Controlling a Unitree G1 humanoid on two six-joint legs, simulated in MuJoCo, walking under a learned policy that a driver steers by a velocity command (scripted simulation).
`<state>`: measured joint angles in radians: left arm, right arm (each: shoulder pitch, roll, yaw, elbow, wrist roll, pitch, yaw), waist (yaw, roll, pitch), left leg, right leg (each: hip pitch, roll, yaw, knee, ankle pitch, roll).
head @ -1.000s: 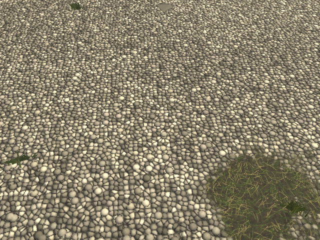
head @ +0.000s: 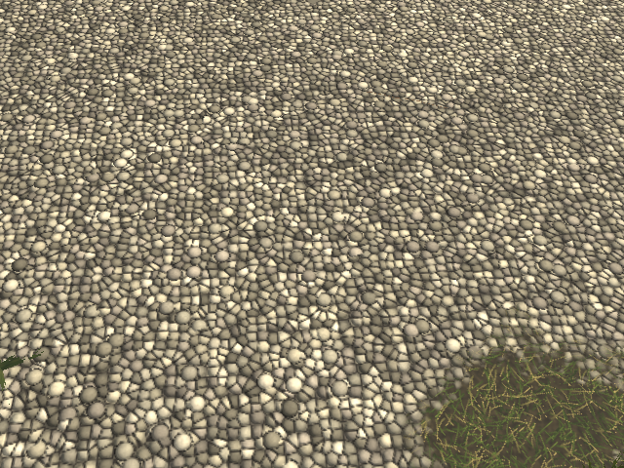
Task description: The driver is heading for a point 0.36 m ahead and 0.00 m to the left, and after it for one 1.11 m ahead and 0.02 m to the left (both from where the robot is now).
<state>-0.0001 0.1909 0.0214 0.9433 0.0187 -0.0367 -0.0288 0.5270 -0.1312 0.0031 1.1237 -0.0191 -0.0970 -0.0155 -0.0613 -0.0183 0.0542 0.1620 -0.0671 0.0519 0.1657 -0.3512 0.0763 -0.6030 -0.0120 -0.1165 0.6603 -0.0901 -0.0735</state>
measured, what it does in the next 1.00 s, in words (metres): walks ahead: right foot, then left foot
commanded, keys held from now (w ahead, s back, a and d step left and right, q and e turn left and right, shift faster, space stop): w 0.18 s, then no key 0.82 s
